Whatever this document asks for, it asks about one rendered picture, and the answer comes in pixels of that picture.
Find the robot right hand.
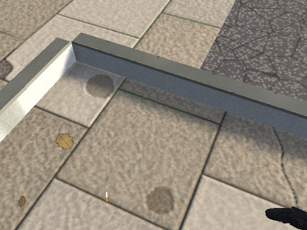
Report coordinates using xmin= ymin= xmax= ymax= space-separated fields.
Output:
xmin=265 ymin=206 xmax=307 ymax=230

